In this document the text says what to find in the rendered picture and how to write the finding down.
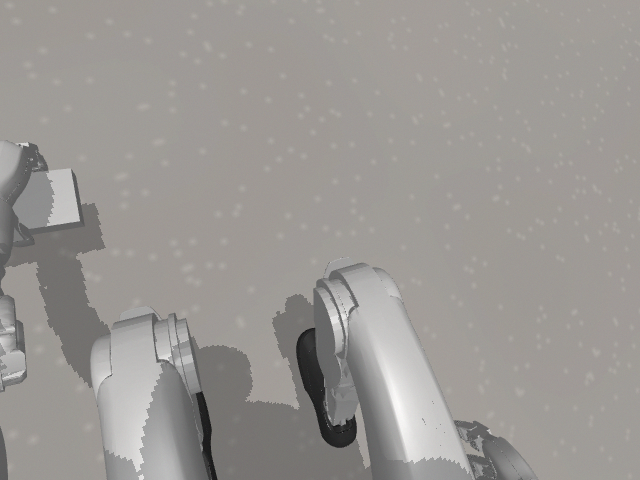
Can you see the left robot foot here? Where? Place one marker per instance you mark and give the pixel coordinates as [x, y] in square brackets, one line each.
[207, 430]

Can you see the right robot foot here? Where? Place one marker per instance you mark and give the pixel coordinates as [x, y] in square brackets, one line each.
[313, 381]

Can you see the left robot hand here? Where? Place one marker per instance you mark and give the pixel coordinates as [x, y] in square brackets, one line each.
[17, 162]

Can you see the small box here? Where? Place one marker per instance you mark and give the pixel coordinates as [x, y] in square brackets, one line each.
[50, 202]

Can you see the left robot arm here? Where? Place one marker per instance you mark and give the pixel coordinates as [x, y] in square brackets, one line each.
[12, 344]

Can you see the right robot hand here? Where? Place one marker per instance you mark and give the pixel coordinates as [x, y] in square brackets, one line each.
[501, 462]

